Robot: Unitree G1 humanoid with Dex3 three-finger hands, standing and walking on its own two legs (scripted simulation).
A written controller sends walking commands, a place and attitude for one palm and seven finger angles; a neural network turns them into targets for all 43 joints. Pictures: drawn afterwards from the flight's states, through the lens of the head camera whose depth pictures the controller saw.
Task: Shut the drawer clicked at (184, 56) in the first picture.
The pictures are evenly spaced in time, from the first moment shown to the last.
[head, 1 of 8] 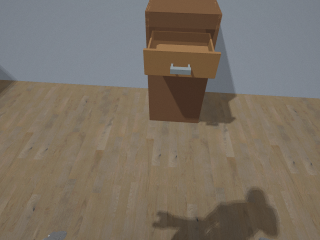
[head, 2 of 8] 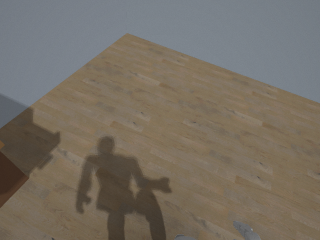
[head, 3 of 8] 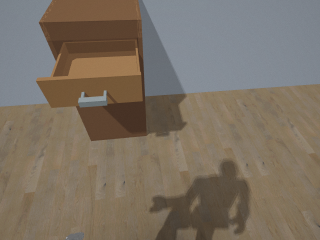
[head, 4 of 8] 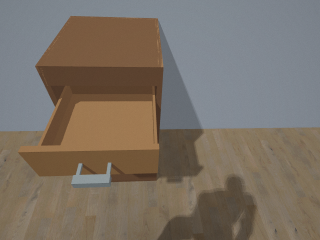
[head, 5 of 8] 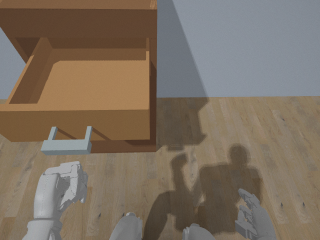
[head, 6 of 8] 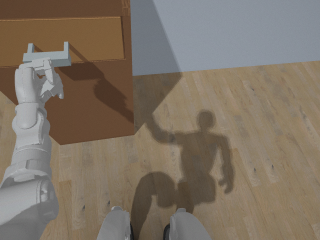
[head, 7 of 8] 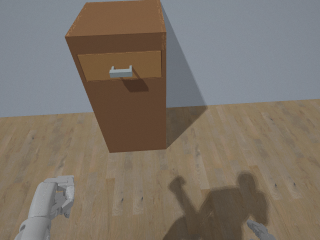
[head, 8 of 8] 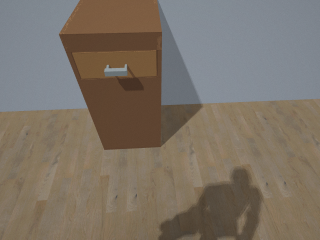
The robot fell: no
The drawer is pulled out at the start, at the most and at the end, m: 0.28 0.28 0.00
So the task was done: yes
